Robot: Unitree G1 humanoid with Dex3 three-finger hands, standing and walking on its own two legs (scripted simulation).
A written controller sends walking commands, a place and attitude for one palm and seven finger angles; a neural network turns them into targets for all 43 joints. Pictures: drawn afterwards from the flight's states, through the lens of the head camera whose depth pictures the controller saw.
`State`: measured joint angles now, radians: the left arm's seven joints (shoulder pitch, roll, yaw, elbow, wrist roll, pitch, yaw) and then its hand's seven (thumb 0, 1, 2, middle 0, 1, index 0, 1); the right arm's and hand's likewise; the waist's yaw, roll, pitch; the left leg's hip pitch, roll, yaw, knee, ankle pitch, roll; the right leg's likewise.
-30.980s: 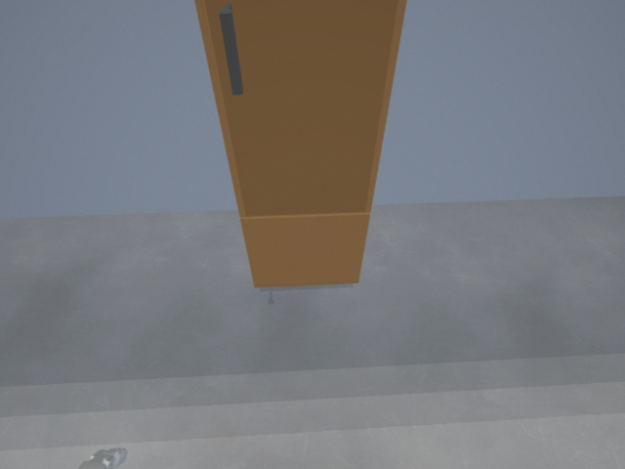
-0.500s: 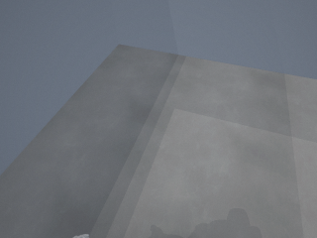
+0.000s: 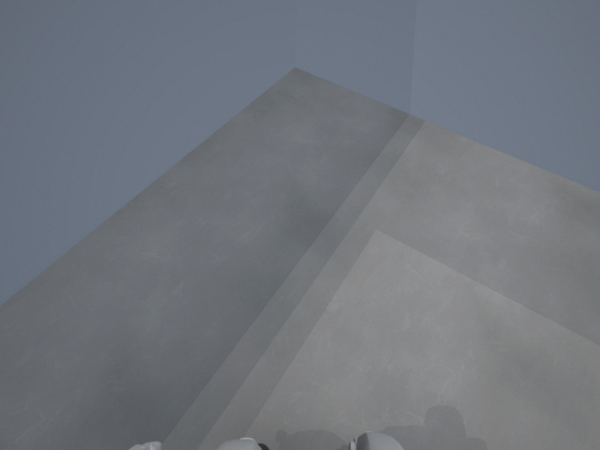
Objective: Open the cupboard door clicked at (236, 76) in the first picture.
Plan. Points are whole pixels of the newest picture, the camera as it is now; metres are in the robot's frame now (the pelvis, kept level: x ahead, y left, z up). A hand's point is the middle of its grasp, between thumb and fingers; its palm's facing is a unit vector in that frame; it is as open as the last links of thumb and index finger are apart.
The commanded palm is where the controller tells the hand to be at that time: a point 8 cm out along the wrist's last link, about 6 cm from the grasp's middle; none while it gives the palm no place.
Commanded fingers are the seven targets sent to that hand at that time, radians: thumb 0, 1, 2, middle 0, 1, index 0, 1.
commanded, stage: turn to face it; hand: left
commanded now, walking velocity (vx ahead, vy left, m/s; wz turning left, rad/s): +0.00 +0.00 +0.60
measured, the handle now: out of the picture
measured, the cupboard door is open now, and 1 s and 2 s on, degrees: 45 45 45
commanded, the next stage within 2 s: none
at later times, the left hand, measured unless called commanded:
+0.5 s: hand out of the picture +0.04 +0.15 -0.18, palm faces +0.35 -0.91 -0.23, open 7.4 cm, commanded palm none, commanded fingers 0.00 0.90 0.90 -0.20 -0.30 -0.20 -0.30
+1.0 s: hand out of the picture +0.02 +0.09 -0.16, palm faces +0.63 -0.74 -0.23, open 7.4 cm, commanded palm none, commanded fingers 0.00 0.90 0.90 -0.20 -0.30 -0.20 -0.30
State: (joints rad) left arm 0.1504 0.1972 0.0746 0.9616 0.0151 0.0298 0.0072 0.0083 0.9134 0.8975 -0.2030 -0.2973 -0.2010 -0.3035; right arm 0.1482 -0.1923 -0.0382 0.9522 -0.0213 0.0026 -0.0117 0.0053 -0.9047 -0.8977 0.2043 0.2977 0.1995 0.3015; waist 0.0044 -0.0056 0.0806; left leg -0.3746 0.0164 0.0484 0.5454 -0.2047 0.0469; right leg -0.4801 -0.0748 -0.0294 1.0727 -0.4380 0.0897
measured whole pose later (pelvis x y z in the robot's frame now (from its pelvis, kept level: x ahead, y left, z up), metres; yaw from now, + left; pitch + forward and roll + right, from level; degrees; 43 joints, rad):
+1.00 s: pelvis +0.09 -0.09 +0.00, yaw +39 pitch +1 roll +2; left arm 0.23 0.19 0.04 0.89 0.03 0.00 0.01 0.01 0.90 0.90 -0.21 -0.30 -0.20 -0.30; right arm 0.12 -0.24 -0.07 0.91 -0.01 0.08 0.03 0.01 -0.91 -0.90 0.20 0.30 0.20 0.30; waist 0.00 -0.03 0.11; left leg -0.41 0.02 0.09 0.82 -0.46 -0.06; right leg -0.24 -0.15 -0.19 0.55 -0.31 0.02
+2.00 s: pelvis +0.15 -0.09 +0.00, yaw +75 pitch +2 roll +0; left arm 0.15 0.24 0.07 0.87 0.01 0.03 0.00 0.01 0.91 0.90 -0.20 -0.30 -0.20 -0.30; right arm 0.17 -0.22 -0.07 0.91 -0.02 0.06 0.00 0.01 -0.90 -0.90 0.21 0.30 0.20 0.30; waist -0.01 0.01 0.08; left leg -0.34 -0.02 -0.09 0.57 -0.26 -0.02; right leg -0.31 -0.05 -0.03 0.60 -0.35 0.06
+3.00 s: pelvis +0.16 -0.04 +0.00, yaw +102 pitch +0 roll +1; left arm 0.26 0.18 0.05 0.99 0.02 -0.01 0.01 0.01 0.92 0.90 -0.21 -0.30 -0.21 -0.30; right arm 0.15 -0.21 -0.05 0.99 -0.01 0.04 0.01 0.01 -0.91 -0.90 0.20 0.30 0.20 0.30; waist 0.02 -0.03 0.08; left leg -0.28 0.00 0.08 0.59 -0.38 -0.04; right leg -0.20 -0.12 -0.14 0.55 -0.35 0.04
